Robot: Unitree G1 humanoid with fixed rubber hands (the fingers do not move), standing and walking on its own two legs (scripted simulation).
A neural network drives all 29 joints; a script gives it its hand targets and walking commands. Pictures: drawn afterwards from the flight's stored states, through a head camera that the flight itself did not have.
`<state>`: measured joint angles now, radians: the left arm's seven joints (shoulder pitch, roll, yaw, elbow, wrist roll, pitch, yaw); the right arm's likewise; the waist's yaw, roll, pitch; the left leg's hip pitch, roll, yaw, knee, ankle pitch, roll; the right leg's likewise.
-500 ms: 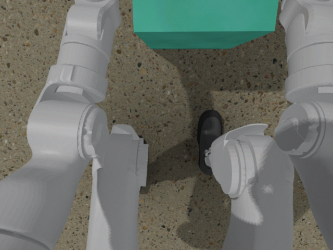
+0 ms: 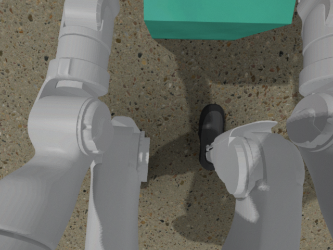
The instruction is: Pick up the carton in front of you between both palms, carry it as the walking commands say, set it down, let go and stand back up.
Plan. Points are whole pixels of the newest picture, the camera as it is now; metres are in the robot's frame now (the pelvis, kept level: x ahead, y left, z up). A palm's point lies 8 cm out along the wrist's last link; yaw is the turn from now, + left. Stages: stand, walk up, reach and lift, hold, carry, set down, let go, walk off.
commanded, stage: set down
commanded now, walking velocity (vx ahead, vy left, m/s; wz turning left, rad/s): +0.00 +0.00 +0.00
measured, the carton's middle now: out of the picture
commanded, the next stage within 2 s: let go in 1.44 s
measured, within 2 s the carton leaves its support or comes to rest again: neither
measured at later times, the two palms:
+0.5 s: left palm out of the picture +0.59 +0.13 -0.15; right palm out of the picture +0.55 -0.25 -0.16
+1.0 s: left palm out of the picture +0.60 +0.12 +0.01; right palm out of the picture +0.55 -0.26 +0.00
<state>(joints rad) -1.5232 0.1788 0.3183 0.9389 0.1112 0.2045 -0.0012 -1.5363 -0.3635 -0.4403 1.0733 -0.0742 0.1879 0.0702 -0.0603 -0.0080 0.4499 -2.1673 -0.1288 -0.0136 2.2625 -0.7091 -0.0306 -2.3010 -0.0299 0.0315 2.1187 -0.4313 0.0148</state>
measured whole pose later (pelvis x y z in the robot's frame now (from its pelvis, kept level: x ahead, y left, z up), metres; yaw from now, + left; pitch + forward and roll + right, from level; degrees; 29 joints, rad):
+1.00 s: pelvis +0.01 -0.01 +0.11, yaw +0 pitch +46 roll +2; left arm -1.40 0.34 0.18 0.94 -0.09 0.22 0.10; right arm -1.34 -0.35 -0.31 0.92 0.06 0.19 -0.06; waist -0.07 0.03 0.07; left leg -2.02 -0.10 -0.02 1.82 -0.62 -0.03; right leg -2.14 -0.02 0.03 1.72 -0.39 0.01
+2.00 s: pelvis +0.09 -0.02 +0.36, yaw -2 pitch +30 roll +1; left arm -0.39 0.17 0.19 0.62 0.05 0.05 -0.01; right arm -0.34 -0.21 -0.19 0.58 -0.06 0.07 0.08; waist -0.04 0.01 -0.06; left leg -0.93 -0.04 -0.06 0.76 -0.35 -0.03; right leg -1.04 0.01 0.01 0.71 -0.19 -0.02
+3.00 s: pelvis +0.14 -0.01 +0.40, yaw -3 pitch +0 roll -1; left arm 0.20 0.28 0.04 0.65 0.05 0.04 0.00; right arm 0.22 -0.31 -0.05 0.56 -0.04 0.07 -0.01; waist 0.00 0.03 0.01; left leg -0.13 -0.02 -0.06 0.53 -0.39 0.01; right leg -0.27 0.02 0.01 0.54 -0.27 0.01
